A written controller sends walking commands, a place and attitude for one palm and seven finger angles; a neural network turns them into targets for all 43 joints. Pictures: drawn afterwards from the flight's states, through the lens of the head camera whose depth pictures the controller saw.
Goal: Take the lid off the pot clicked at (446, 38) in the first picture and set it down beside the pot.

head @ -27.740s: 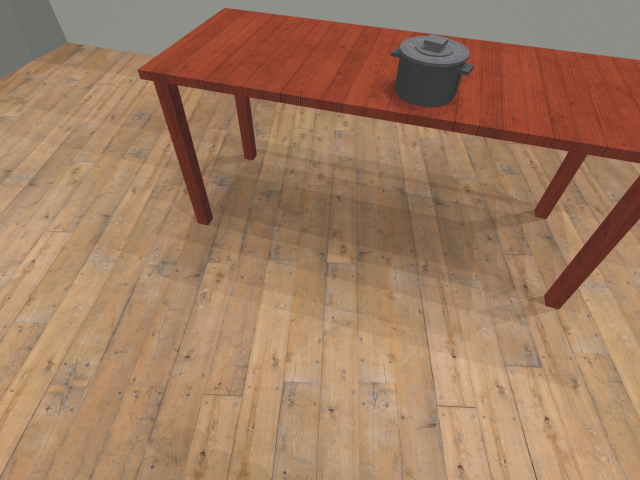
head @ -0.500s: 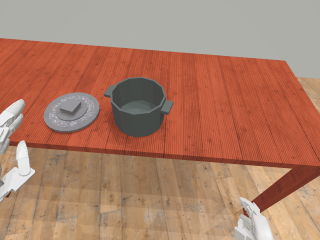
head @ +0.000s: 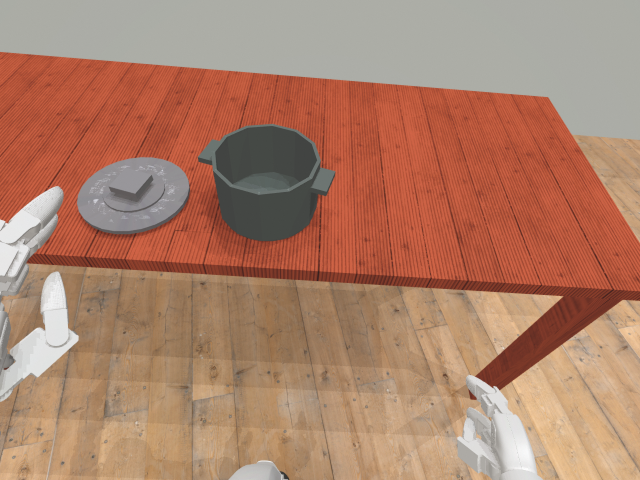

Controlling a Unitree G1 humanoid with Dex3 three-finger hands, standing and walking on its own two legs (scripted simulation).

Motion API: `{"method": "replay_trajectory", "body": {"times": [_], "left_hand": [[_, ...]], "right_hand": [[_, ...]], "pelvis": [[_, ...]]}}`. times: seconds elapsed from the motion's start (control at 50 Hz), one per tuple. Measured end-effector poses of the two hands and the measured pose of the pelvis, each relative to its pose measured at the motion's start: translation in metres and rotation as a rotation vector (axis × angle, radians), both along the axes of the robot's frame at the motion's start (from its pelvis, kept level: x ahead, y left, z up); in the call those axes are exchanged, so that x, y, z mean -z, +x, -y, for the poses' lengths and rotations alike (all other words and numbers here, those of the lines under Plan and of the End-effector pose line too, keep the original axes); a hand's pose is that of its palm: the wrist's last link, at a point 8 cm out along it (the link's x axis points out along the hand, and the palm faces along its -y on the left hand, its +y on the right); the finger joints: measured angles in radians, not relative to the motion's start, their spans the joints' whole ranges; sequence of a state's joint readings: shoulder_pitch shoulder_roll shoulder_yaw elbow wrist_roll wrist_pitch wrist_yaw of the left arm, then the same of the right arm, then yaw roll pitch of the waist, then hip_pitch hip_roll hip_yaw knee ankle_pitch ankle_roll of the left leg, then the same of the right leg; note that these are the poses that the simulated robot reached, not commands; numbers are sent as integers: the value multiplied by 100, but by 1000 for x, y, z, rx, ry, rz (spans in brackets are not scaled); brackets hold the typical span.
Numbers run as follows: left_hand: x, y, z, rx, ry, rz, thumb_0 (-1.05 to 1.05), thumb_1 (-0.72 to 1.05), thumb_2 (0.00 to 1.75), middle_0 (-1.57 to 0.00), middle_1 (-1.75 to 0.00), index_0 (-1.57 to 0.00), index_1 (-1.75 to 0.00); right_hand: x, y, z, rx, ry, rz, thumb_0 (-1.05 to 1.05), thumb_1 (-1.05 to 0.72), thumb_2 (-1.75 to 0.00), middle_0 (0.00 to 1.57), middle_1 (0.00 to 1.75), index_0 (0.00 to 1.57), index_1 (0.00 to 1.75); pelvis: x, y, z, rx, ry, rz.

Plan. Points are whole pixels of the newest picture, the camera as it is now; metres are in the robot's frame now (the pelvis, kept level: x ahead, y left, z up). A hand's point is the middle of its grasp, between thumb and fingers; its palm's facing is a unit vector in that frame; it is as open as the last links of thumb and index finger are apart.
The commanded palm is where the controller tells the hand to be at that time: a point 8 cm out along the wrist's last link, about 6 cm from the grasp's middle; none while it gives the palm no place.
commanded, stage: step back with the hand held close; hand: left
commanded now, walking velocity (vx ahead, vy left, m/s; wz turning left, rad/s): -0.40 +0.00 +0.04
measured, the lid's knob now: (131, 183) +0.56 +0.37 -0.02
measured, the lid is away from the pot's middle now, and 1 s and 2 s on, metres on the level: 0.24 0.24 0.24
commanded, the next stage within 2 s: stop stepping back and stand still in 0.42 s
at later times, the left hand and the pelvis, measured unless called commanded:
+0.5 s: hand out of the picture +0.11 +0.23 +0.18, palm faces +0.25 -0.86 -0.44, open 7.4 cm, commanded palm none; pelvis -0.09 +0.01 +0.00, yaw -1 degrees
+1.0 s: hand out of the picture +0.01 +0.30 +0.16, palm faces +0.38 -0.86 -0.34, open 7.4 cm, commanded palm -0.04 +0.34 +0.19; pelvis -0.17 +0.05 -0.02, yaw +1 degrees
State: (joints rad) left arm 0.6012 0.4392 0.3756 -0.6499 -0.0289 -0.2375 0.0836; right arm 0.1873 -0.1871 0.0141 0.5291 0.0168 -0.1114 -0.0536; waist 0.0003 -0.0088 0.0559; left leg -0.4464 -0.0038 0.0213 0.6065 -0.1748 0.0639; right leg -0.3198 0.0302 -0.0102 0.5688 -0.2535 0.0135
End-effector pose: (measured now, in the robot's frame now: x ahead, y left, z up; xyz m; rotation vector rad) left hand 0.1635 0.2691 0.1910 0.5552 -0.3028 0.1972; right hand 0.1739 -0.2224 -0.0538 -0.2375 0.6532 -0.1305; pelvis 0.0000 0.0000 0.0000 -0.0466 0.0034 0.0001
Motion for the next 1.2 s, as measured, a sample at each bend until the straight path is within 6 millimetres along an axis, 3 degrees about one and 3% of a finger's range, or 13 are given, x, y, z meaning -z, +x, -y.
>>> {"method": "replay_trajectory", "body": {"times": [0.1, 0.18, 0.32, 0.5, 0.58, 0.64, 0.8, 0.9, 1.02, 1.12, 1.2], "left_hand": [[-2, -17, 2, 4, -21, 37, 2, 89, 90, -21, -30, -21, -30], [0, -27, -9, -4, -57, 100, 2, 89, 90, -21, -30, -21, -30], [1, -42, -25, -33, -46, 61, 2, 89, 90, -21, -30, -21, -30], [-2, -86, -9, 50, -35, 61, 2, 89, 90, -21, -30, -21, -30], [19, -93, -23, 32, -114, 40, 1, 89, 90, -21, -30, -21, -30], [25, -111, -35, 20, -92, 64, 2, 89, 90, -21, -30, -21, -30], [-4, -162, -41, -11, 17, 55, 2, 89, 90, -21, -30, -21, -30], [1, -182, -57, -56, -28, 88, 2, 89, 90, -21, -30, -21, -30], [23, -189, -72, -91, -144, 80, 2, 89, 90, -20, -30, -21, -30], [10, -188, -67, -60, -122, 29, 2, 89, 90, -20, -30, -21, -30], [-3, -192, -66, -58, -49, 26, 2, 89, 90, -21, -30, -21, -30]], "right_hand": [[0, -17, 14, 27, -35, -34, 2, -91, -89, 20, 30, 21, 30], [0, -34, 18, 59, -75, -63, 2, -91, -89, 20, 30, 21, 30], [-5, -59, -1, 64, -41, -11, 2, -91, -89, 20, 30, 20, 30], [4, -102, -13, 30, 3, -12, 2, -90, -89, 20, 30, 21, 30], [6, -127, -10, 44, -26, -63, 2, -90, -89, 20, 30, 21, 30], [6, -143, -10, 77, -59, -24, 2, -91, -89, 20, 30, 21, 30], [5, -191, -31, 56, 12, -16, 2, -91, -89, 20, 30, 21, 30], [22, -205, -31, 30, -4, -89, 2, -90, -89, 20, 30, 21, 30], [10, -209, -39, 55, -53, -31, 2, -91, -89, 20, 30, 21, 30], [-8, -212, -60, 34, 15, 27, 2, -91, -89, 20, 30, 21, 30], [-8, -209, -67, -8, 38, 23, 2, -90, -89, 20, 30, 21, 30]], "pelvis": [[1, -8, 2, -20, 4, -1], [5, -15, -5, -41, 4, -6], [-1, -43, -13, 8, 2, -3], [3, -86, -14, 14, -10, 14], [6, -103, -24, -21, 17, -4], [18, -121, -31, -17, 29, -16], [6, -145, -34, -7, 27, 12], [11, -160, -42, -29, -3, 31], [14, -173, -55, 0, 13, 30], [-4, -175, -55, 3, 20, 41], [-7, -173, -51, 2, 15, 27]]}}
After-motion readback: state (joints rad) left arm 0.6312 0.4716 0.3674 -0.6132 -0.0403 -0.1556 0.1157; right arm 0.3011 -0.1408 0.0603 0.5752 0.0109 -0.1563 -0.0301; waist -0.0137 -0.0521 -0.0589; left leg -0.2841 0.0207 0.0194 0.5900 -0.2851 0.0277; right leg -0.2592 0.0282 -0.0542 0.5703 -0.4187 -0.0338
